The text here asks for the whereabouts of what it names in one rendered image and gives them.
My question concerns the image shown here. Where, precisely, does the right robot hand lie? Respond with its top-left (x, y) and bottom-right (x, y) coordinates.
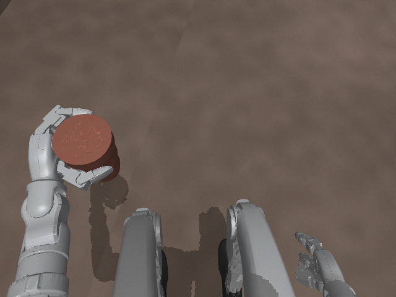
top-left (295, 231), bottom-right (345, 293)

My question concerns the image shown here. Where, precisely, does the cup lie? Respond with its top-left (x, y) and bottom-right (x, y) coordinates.
top-left (52, 114), bottom-right (120, 182)

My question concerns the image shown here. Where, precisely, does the left robot hand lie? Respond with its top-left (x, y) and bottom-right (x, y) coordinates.
top-left (28, 105), bottom-right (114, 192)

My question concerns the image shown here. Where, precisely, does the right robot arm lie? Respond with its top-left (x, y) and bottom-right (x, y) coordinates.
top-left (323, 280), bottom-right (358, 297)

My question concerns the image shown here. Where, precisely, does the right robot foot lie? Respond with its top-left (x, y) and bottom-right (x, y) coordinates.
top-left (218, 239), bottom-right (242, 297)

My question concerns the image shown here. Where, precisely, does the left robot arm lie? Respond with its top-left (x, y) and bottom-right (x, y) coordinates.
top-left (7, 179), bottom-right (71, 297)

